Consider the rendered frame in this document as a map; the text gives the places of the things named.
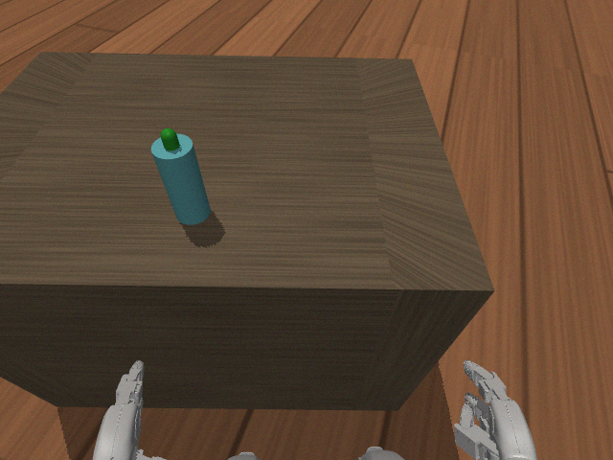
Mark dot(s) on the right robot hand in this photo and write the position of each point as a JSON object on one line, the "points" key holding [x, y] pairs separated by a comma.
{"points": [[503, 432]]}

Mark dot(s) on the bottle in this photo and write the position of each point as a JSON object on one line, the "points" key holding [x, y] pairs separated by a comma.
{"points": [[177, 164]]}

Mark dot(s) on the left robot hand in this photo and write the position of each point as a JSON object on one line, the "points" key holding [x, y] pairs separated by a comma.
{"points": [[121, 425]]}

